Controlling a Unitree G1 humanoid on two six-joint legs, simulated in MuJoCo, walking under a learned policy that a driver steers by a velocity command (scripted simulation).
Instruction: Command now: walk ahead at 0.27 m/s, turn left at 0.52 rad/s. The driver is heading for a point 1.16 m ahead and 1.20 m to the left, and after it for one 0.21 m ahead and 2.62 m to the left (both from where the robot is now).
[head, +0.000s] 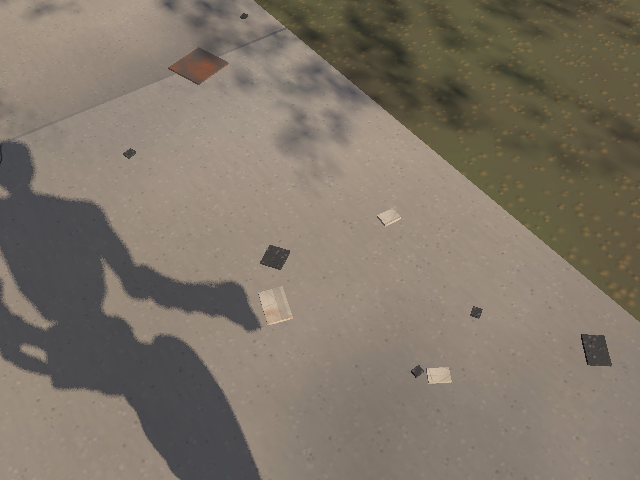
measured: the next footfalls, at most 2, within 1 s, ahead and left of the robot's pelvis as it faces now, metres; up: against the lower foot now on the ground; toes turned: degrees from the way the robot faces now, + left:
left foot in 0.10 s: +0.29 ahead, +0.07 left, +0.00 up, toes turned +4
right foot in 0.58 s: +0.39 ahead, -0.10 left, +0.00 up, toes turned +42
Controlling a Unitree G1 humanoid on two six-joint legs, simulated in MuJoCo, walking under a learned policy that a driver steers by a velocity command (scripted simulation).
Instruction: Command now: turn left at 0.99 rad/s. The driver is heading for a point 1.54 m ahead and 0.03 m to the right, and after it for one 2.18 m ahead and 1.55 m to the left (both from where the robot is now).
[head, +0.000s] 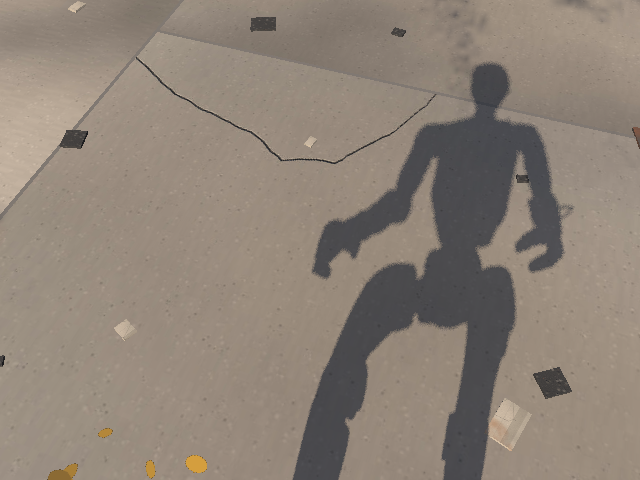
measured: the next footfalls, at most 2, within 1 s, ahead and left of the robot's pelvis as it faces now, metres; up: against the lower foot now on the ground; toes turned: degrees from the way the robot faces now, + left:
left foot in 0.10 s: +0.04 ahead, +0.14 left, +0.00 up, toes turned +11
right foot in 0.58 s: +0.11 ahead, -0.07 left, +0.00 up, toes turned +7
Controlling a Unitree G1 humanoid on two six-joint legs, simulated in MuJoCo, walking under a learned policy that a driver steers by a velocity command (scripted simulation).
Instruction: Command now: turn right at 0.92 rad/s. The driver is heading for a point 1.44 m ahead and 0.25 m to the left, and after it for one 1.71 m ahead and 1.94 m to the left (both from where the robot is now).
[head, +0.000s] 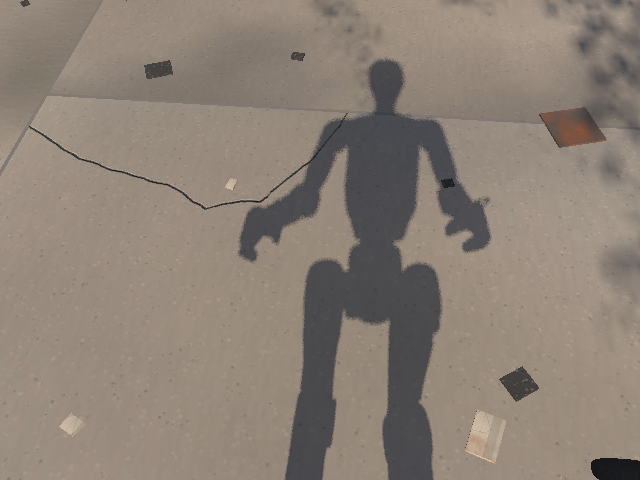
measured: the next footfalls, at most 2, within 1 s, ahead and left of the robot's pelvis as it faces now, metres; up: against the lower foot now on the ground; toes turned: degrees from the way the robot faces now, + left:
left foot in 0.02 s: +0.08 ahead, +0.12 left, +0.00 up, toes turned -10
right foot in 0.36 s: +0.02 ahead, -0.13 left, +0.00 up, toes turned -2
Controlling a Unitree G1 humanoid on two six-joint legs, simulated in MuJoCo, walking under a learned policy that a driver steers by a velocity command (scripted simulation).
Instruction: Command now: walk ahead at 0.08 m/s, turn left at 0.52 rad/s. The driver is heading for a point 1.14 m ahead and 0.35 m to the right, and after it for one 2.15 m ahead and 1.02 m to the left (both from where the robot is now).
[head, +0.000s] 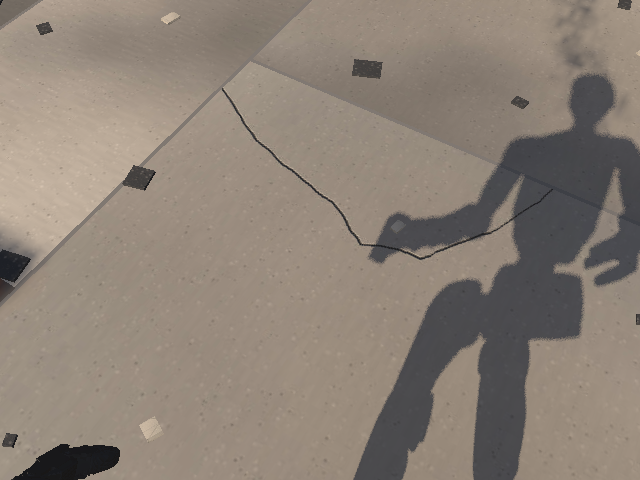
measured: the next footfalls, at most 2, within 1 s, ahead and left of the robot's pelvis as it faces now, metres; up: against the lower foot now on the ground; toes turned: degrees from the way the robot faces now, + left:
right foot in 0.32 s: +0.11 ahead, -0.18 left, +0.00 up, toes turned -5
left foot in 0.80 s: +0.24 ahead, +0.00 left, +0.00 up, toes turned -43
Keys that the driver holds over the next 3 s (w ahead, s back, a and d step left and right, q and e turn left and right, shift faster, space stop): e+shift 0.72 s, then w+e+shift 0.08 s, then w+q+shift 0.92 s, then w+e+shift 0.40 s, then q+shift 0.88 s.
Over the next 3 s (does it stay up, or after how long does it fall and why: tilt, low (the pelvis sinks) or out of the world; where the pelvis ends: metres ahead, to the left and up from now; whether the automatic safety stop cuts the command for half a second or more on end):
stays up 1.38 -0.30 0.00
